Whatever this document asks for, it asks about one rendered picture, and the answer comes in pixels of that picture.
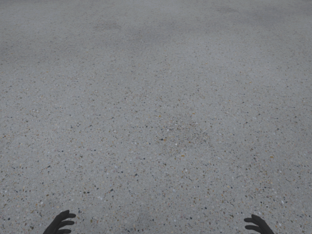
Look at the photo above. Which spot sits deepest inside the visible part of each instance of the left robot hand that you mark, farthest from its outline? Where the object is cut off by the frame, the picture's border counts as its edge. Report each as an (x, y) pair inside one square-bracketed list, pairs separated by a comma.
[(58, 223)]

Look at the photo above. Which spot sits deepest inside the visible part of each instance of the right robot hand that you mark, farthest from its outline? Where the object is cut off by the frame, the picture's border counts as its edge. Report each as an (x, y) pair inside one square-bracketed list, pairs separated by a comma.
[(262, 227)]

